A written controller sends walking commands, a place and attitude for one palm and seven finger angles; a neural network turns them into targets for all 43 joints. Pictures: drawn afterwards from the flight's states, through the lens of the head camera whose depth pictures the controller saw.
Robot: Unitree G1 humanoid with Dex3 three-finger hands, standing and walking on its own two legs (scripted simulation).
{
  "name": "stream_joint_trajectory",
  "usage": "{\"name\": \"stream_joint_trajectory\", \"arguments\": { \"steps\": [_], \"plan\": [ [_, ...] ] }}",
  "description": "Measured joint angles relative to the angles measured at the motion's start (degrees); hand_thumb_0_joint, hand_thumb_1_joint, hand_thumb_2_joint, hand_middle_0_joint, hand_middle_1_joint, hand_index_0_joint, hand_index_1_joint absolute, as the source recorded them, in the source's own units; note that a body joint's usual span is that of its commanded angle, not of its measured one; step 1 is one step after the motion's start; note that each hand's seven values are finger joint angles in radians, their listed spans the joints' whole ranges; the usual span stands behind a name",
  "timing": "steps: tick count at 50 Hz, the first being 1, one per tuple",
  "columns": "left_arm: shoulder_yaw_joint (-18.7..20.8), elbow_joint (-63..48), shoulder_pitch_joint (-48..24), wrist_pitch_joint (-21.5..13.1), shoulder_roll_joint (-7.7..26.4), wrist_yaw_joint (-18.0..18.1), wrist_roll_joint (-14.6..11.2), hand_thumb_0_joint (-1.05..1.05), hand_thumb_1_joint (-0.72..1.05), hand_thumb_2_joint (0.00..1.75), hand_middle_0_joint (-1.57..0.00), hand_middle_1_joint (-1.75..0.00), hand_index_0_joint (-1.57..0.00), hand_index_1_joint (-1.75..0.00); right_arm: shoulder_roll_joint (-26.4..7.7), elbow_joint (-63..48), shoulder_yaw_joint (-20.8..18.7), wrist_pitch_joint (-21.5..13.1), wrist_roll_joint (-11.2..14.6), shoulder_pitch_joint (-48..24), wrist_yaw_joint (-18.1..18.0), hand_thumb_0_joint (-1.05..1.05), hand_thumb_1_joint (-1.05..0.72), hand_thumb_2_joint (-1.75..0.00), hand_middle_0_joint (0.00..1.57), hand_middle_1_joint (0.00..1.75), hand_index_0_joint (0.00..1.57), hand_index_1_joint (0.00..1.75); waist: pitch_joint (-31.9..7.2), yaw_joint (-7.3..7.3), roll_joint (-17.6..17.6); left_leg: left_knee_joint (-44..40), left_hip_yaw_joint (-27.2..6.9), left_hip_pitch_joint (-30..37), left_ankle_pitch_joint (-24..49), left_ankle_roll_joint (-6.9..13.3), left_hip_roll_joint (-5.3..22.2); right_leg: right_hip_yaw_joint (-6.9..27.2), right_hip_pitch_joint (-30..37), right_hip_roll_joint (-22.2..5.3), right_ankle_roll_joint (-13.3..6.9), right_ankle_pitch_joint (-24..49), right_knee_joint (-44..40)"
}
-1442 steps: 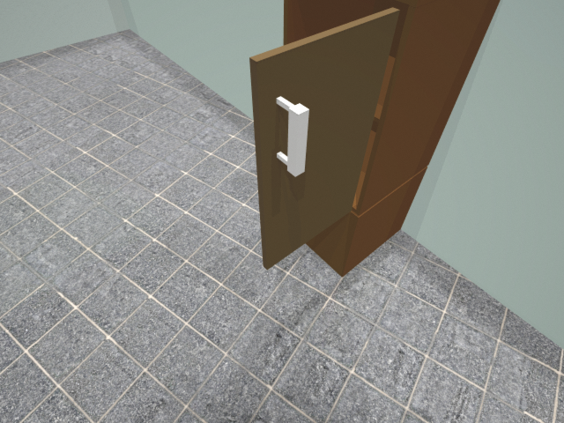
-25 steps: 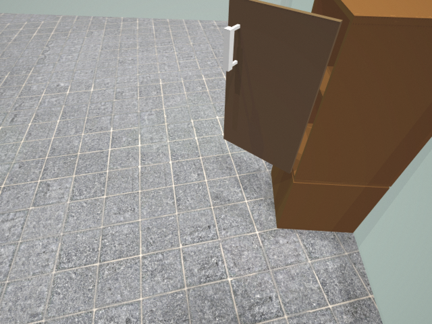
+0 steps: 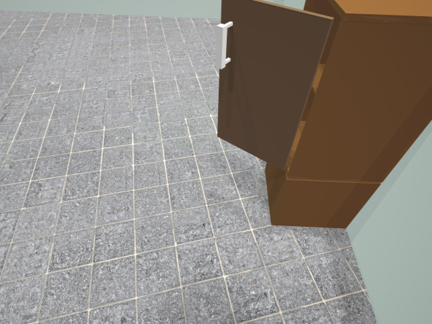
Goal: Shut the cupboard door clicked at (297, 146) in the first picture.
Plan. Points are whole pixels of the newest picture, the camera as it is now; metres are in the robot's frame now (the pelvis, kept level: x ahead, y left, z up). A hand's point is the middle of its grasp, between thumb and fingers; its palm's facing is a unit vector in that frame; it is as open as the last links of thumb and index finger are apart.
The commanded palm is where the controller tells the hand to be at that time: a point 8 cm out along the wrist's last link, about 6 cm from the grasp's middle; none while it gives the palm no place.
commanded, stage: look to check the result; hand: left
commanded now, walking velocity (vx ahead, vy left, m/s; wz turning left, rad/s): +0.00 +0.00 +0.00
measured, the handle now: (225, 45) +0.92 +0.01 +0.10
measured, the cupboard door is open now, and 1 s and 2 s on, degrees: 55 55 55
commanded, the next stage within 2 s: walk to a spot facing it in 0.38 s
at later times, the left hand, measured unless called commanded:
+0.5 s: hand out of the picture +0.00 +0.17 -0.18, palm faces +0.02 -0.98 -0.19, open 7.4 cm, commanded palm none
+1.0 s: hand out of the picture +0.05 +0.22 -0.17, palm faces +0.22 -0.95 -0.24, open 7.4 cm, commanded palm none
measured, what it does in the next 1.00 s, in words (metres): lifts its right foot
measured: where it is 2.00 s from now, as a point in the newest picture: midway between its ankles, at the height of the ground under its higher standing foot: outside the picture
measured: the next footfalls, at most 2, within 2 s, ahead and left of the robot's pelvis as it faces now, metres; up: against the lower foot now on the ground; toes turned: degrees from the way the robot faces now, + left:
right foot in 1.18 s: +0.05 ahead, -0.16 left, +0.00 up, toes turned +22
left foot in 1.48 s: -0.03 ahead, +0.12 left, +0.00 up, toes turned +36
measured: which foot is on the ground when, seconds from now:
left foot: down 0.00-1.00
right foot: down 0.00-0.82, up 0.84-1.00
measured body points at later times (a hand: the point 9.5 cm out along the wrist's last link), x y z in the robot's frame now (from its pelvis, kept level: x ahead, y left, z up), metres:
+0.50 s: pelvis +0.01 -0.01 +0.00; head +0.01 -0.01 +0.45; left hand +0.00 +0.22 -0.16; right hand +0.00 -0.23 -0.16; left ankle +0.03 +0.09 -0.74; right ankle +0.00 -0.13 -0.74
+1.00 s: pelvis -0.01 +0.00 -0.01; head +0.04 +0.02 +0.44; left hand +0.04 +0.27 -0.16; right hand +0.07 -0.24 -0.15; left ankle +0.03 +0.09 -0.74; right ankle -0.03 -0.15 -0.68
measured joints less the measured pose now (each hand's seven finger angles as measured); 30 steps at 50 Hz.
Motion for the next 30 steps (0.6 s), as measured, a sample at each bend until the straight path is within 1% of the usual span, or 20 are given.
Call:
{"name": "stream_joint_trajectory", "arguments": {
  "steps": [16, 26, 30],
  "plan": [
    [0.11, -0.05, -0.96, -0.17, 0.78, -0.16, 0.12, 0.01, 0.91, 0.89, -0.19, -0.3, -0.2, -0.3, -1.4, -0.55, -0.21, -0.3, 0.1, -2.13, 0.04, 0.01, -0.91, -0.9, 0.19, 0.3, 0.2, 0.3, 0.38, 0.28, 0.26, -0.65, 0.17, 0.25, 0.1, -0.23, 0.13, 0.19, -0.01, 0.17, -0.18, -0.03, -0.32],
    [0.08, -0.68, -3.11, -0.58, 1.65, -0.27, 0.05, 0.01, 0.91, 0.89, -0.19, -0.3, -0.2, -0.3, -2.15, -0.59, -0.12, -0.44, 0.11, -3.7, 0.18, 0.01, -0.91, -0.9, 0.2, 0.3, 0.2, 0.3, 0.47, 0.09, 0.11, -1.04, -0.01, 0.88, -0.03, -0.67, 0.47, 0.03, 0.8, 0.58, -0.5, -0.1, -1.05],
    [0.36, -1.47, -3.92, -0.37, 1.83, -0.13, 0.01, 0.01, 0.91, 0.89, -0.19, -0.3, -0.2, -0.3, -2.18, -1.14, -0.2, -0.14, 0.06, -3.79, 0.29, 0.01, -0.91, -0.9, 0.19, 0.3, 0.19, 0.3, 0.55, -0.35, -0.02, 0.01, -0.76, 0.03, -0.4, -0.78, 0.37, -0.72, 0.38, 0.42, -0.53, -0.72, -0.12]
  ]
}}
